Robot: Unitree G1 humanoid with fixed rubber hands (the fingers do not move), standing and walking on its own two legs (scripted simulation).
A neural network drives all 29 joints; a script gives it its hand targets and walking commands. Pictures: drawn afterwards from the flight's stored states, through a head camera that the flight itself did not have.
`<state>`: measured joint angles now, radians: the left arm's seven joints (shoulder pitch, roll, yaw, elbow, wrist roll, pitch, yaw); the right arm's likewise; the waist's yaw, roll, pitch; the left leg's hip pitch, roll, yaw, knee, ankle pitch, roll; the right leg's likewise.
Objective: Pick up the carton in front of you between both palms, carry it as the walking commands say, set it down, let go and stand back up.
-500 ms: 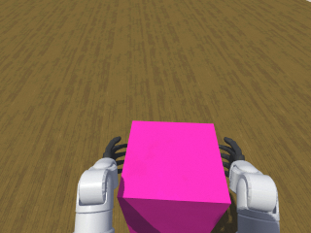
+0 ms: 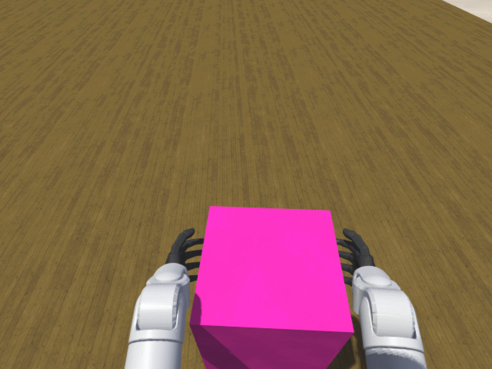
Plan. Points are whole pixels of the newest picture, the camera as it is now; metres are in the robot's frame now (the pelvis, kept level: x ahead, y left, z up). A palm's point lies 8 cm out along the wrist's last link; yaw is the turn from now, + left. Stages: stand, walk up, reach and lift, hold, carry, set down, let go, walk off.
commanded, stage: carry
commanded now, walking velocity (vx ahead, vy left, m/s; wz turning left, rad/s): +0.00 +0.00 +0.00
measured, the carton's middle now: (266, 294) +0.27 +0.00 -0.04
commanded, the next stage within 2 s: hold in 1.20 s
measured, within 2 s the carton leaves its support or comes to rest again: neither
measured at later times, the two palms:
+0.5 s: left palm (167, 288) +0.24 +0.16 +0.04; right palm (360, 290) +0.24 -0.14 +0.04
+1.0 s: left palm (159, 296) +0.22 +0.17 +0.04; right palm (356, 299) +0.23 -0.13 +0.04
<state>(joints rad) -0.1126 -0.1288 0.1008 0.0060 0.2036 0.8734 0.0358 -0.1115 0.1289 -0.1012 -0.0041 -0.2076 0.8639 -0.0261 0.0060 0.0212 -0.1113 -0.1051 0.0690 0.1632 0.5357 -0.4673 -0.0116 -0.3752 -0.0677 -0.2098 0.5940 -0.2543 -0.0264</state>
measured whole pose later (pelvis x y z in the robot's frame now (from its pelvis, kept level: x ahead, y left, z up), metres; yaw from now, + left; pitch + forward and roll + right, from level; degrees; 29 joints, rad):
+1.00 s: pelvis -0.06 +0.02 +0.00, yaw +0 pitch +1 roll +0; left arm -0.19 -0.14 0.16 0.15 0.23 0.75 0.03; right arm -0.20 0.14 -0.16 0.14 -0.24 0.74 -0.02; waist 0.00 0.01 -0.07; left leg -0.18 0.03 0.19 0.56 -0.40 0.04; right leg -0.40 -0.11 -0.19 0.51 -0.11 -0.01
